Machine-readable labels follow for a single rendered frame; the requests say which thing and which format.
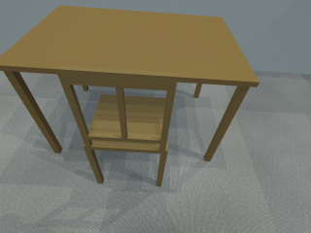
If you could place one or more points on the chair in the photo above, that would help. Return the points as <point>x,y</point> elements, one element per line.
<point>122,122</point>

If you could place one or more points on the table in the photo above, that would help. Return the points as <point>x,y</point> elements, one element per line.
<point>200,49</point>

